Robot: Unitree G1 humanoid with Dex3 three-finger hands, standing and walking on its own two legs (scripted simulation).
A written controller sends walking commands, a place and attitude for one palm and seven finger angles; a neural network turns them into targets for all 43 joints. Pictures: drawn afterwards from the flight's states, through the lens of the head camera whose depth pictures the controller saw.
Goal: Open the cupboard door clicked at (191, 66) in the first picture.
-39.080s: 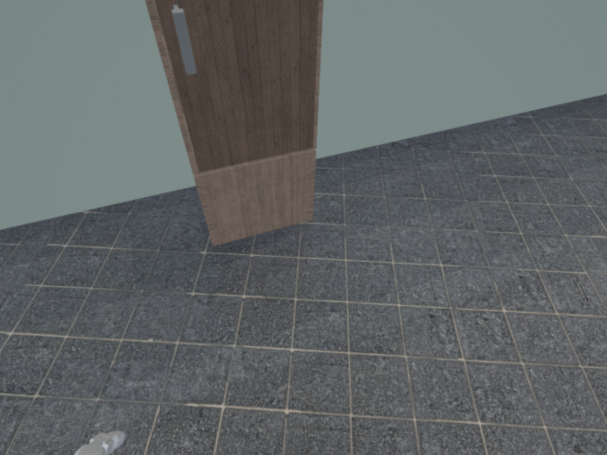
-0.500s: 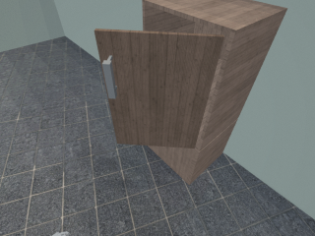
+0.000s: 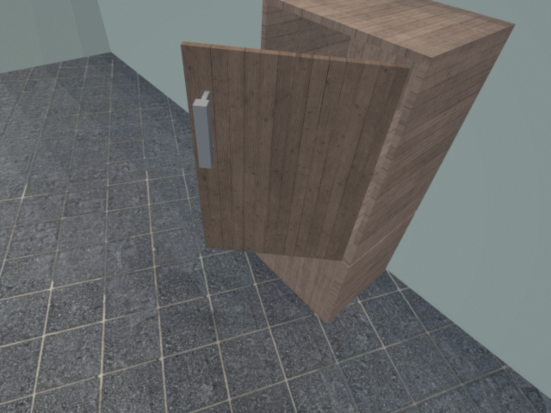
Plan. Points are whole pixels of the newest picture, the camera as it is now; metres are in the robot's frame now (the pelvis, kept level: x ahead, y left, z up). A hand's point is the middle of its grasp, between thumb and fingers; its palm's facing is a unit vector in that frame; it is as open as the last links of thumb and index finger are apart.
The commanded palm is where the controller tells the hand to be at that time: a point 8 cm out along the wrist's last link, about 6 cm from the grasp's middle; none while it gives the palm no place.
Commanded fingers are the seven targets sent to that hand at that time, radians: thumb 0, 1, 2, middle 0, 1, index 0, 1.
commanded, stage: shuffle to correct the standing spot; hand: left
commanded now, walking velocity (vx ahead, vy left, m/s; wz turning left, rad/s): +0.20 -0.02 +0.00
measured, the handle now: (206, 129) +0.62 +0.19 +0.09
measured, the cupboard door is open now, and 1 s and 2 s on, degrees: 44 44 44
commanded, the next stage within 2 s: come to a stop and stand still in 0.18 s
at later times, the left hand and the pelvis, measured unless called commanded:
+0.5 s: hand out of the picture +0.07 +0.16 -0.19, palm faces +0.07 -0.99 -0.11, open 7.4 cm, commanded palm none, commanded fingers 0.00 0.90 0.90 -0.20 -0.30 -0.20 -0.30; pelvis +0.08 +0.02 -0.01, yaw +0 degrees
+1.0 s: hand out of the picture +0.04 +0.18 -0.17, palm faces +0.02 -0.97 -0.23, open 7.4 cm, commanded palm none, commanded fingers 0.00 0.90 0.90 -0.20 -0.30 -0.20 -0.30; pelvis +0.02 +0.00 +0.00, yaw -2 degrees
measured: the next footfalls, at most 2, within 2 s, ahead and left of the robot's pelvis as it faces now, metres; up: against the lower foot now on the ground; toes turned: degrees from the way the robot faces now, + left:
left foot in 0.46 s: +0.17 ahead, +0.11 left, +0.00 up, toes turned +6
right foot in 0.92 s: +0.05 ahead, -0.13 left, +0.00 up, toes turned -5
